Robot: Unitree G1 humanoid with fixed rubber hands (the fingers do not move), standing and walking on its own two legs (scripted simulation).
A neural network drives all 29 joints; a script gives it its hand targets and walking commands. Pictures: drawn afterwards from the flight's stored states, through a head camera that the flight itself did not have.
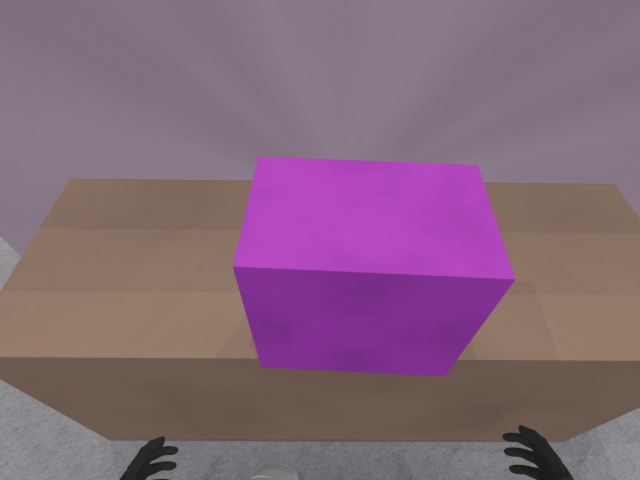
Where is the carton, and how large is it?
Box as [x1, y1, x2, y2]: [233, 156, 514, 376]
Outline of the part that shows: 258,156 234,258 233,269 261,366 444,376 514,280 514,276 477,165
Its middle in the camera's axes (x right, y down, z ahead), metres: +0.06 +0.06 +0.58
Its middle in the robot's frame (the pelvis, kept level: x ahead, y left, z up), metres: +0.38 -0.03 -0.01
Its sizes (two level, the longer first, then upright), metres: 0.299 0.185 0.285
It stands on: a pedestal, 0.60 m high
